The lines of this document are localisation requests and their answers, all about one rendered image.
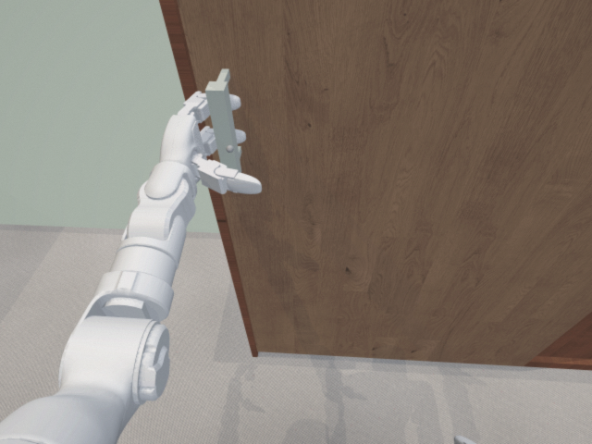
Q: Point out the left robot upper arm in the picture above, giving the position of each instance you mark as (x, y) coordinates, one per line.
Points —
(112, 366)

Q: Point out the robot left hand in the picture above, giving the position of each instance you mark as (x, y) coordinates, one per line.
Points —
(182, 141)

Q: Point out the robot left forearm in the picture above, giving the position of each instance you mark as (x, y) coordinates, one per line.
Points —
(138, 284)

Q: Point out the handle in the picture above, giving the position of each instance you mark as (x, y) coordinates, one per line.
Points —
(219, 104)

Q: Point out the wardrobe door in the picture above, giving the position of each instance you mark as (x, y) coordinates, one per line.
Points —
(575, 343)
(426, 172)

